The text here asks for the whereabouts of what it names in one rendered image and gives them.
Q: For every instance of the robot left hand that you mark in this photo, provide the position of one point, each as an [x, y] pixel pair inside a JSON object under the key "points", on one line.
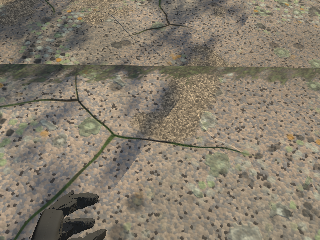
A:
{"points": [[52, 225]]}

